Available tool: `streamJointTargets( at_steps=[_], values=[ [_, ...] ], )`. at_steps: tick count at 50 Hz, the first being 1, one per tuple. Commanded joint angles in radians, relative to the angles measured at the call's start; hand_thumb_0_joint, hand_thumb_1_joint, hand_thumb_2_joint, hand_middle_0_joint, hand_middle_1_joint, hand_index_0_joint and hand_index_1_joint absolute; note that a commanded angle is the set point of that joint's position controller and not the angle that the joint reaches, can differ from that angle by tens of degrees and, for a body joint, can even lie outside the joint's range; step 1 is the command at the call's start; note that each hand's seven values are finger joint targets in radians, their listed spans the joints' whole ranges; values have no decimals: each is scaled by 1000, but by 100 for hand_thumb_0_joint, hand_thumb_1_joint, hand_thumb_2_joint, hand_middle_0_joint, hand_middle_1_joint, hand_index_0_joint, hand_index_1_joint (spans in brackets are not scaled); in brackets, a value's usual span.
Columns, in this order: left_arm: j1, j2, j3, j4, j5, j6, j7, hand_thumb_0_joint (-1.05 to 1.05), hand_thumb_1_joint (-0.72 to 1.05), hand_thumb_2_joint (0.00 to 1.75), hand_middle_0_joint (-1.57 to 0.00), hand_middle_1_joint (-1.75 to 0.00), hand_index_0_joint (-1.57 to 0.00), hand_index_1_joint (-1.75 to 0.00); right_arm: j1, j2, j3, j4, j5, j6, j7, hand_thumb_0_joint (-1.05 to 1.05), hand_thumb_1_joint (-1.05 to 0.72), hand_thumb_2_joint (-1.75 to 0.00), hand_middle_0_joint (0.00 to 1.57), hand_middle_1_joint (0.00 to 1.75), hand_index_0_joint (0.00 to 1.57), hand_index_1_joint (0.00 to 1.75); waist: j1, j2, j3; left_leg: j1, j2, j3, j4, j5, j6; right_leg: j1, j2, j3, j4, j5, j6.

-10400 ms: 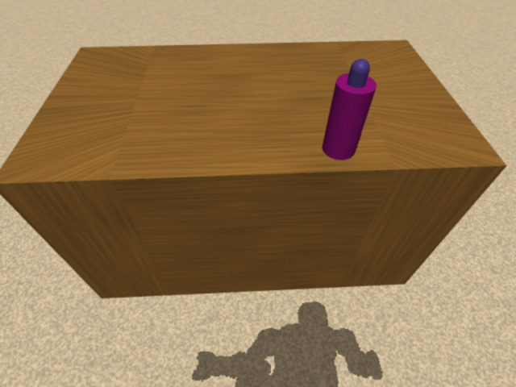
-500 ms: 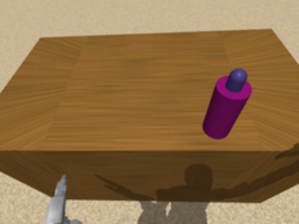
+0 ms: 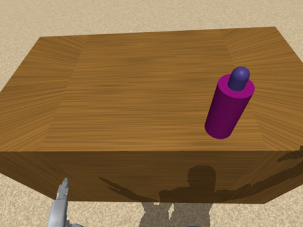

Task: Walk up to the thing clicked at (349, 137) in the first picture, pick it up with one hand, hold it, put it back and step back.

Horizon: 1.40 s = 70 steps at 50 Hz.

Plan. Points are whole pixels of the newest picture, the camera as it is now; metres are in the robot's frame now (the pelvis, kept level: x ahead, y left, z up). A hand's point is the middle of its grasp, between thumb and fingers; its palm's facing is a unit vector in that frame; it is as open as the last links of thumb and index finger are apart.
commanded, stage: go down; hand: right
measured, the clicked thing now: (228, 103) +0.42 -0.18 +0.08
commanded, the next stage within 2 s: approach in 0.10 s
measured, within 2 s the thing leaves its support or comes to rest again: neither
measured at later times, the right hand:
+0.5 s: hand out of the picture +0.35 -0.35 +0.11, palm faces +0.12 +0.99 +0.02, open 17.6 cm
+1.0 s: hand (242, 120) +0.40 -0.24 +0.02, palm faces +0.11 +0.99 +0.05, open 17.6 cm
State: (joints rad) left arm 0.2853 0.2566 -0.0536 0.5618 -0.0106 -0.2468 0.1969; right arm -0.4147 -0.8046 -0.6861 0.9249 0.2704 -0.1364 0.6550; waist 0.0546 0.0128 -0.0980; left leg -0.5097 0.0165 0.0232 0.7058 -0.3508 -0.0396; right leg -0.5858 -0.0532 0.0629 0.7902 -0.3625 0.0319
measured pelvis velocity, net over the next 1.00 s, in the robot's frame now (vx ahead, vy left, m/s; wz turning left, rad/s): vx -0.01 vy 0.00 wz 0.04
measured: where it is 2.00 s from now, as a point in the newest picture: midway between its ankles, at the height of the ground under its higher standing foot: outside the picture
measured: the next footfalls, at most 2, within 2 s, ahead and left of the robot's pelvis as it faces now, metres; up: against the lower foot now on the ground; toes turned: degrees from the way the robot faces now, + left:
none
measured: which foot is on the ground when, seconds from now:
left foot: down 0.00-1.00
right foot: down 0.00-1.00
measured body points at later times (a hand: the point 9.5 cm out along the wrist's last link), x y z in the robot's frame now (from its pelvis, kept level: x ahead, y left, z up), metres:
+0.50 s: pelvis +0.00 +0.00 +0.00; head +0.04 -0.02 +0.44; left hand +0.16 +0.26 -0.06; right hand +0.34 -0.41 +0.11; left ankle +0.00 +0.15 -0.71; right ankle +0.02 -0.13 -0.71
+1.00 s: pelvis -0.01 +0.00 -0.04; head +0.06 -0.03 +0.41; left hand +0.13 +0.27 -0.06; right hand +0.39 -0.29 +0.02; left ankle +0.00 +0.15 -0.71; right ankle +0.02 -0.13 -0.71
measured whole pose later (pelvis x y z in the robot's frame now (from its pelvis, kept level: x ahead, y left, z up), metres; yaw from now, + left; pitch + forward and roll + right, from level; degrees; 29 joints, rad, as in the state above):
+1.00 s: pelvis -0.01 +0.00 -0.04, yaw +2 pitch +15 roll +2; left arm 0.37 0.22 0.03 0.27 0.04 -0.13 0.09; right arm -0.44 -0.40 -0.48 0.77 0.18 -0.34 0.29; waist 0.11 0.03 -0.12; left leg -0.78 0.00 -0.01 0.97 -0.44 -0.04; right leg -0.83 -0.07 0.04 1.02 -0.45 0.04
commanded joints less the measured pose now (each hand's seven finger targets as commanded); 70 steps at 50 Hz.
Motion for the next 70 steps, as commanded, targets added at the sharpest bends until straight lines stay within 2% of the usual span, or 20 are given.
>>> streamJointTargets(
  at_steps=[1,9,12,17,22,26,31,36,39,41,42,44,45,47,50,53,55,58,67,70],
  values=[
    [-50,170,66,-153,4,-61,22,0,-55,6,-4,-5,-4,-5,-255,-368,-51,-168,47,-57,12,0,56,-5,5,5,5,5,-6,-161,-246,62,-31,25,-71,192,47,187,36,-22,-125,212,-37],
    [-15,194,93,-150,4,-59,33,0,-55,6,-4,-5,-4,-5,-295,-414,-70,-227,36,-64,-2,0,56,-4,5,5,5,5,-5,-188,-284,61,-28,20,-61,238,46,219,43,-26,-112,269,-35],
    [-35,132,30,-153,3,-56,25,0,-57,6,-5,-4,-3,-5,-312,-428,-79,-258,34,-60,-5,0,57,-2,7,4,7,4,-23,-213,-277,81,-25,18,-62,256,45,211,47,-32,-107,283,-35],
    [-40,167,76,-150,7,-58,24,0,-57,6,-5,-4,-3,-5,-272,-313,-6,-166,25,-39,-9,0,55,-2,7,4,7,4,6,-173,-219,48,-25,14,-68,231,45,192,42,-34,-113,242,-39],
    [-22,143,54,-129,12,-62,11,0,-56,5,-5,-4,-4,-5,-328,-190,79,-113,34,-67,-12,0,59,-3,7,4,7,4,41,-117,-206,-24,-27,14,-46,206,39,168,38,-26,-88,217,-45],
    [-17,176,98,-197,20,-64,0,0,-55,5,-5,-4,-4,-5,-370,-152,102,-139,26,-122,-59,0,58,-3,7,4,7,4,57,-112,-236,-74,-32,19,-14,167,38,159,34,-23,-69,183,-41],
    [45,129,91,-192,31,-43,-32,0,-53,3,-4,-4,-5,-3,-310,-129,66,-153,10,-213,-127,0,58,-3,6,4,6,4,21,-138,-324,-91,-28,3,64,213,39,105,46,-41,15,243,-38],
    [-58,132,97,-439,42,-29,-52,0,-55,4,-5,-5,-6,-4,-409,-98,57,-300,-11,-297,-202,0,58,-3,6,4,6,4,14,-159,-495,-67,-30,-9,133,295,41,113,43,-43,96,355,-32],
    [102,150,148,-354,53,13,-64,0,-55,4,-5,-5,-5,-4,-296,-7,76,-234,-26,-295,-252,0,57,-4,5,4,5,4,15,-201,-420,-138,-39,-2,148,223,50,91,36,-43,96,336,-19],
    [-20,160,154,-530,52,11,-66,0,-55,4,-5,-5,-5,-4,-480,-32,88,-468,-41,-318,-296,0,56,-3,5,4,5,4,13,-235,-567,-102,-38,-8,154,246,49,149,32,-46,107,336,-20],
    [2,165,174,-492,55,17,-63,0,-55,4,-5,-5,-6,-4,-472,-30,93,-438,-59,-315,-318,0,56,-4,5,4,5,4,11,-245,-548,-103,-39,-5,162,254,51,148,33,-49,111,337,-19],
    [177,96,145,-345,51,51,-81,0,-55,4,-5,-5,-6,-4,-271,119,149,-295,-62,-278,-334,0,54,-4,5,4,4,4,15,-207,-356,-163,-42,2,161,200,54,54,34,-54,93,271,-20],
    [120,68,113,-410,45,53,-89,0,-56,5,-5,-5,-5,-5,-294,172,187,-330,-61,-274,-345,0,53,-3,5,4,5,4,24,-188,-359,-164,-40,0,156,199,51,45,31,-52,92,264,-23],
    [-19,159,188,-543,44,48,-78,0,-57,5,-5,-5,-5,-5,-451,74,155,-493,-78,-288,-382,0,53,-4,5,4,5,4,15,-197,-525,-124,-41,8,166,230,51,138,21,-44,96,315,-19],
    [128,87,142,-480,34,79,-103,0,-55,4,-5,-4,-5,-4,-254,236,224,-312,-77,-237,-395,0,49,-4,6,4,5,4,32,-105,-327,-137,-40,15,151,189,47,15,30,-48,74,221,-29],
    [88,154,207,-538,30,87,-101,0,-55,4,-5,-4,-5,-4,-368,169,197,-398,-87,-240,-433,0,47,-4,6,4,5,4,38,-99,-370,-142,-39,10,139,134,46,36,27,-51,59,139,-34],
    [157,123,202,-487,25,97,-120,0,-55,3,-5,-4,-6,-4,-309,220,224,-345,-90,-229,-438,0,45,-4,6,4,5,4,34,-98,-268,-182,-36,7,138,87,47,-7,30,-56,50,85,-32],
    [108,92,172,-566,23,92,-132,0,-55,3,-5,-4,-5,-4,-366,241,239,-404,-90,-240,-452,0,46,-4,6,4,5,4,35,-72,-343,-160,-34,4,145,98,45,13,28,-54,64,97,-36],
    [107,112,205,-600,16,109,-141,0,-59,8,-6,-5,-4,-7,-439,221,250,-482,-115,-237,-511,0,46,-5,6,4,5,4,31,-85,-371,-123,-20,-32,125,82,41,12,36,-66,80,74,-38],
    [137,100,202,-578,14,116,-143,0,-60,8,-6,-5,-4,-7,-407,268,274,-461,-118,-223,-525,0,44,-4,9,4,8,4,33,-85,-372,-111,-22,-30,121,93,42,21,37,-67,75,81,-37]
  ],
)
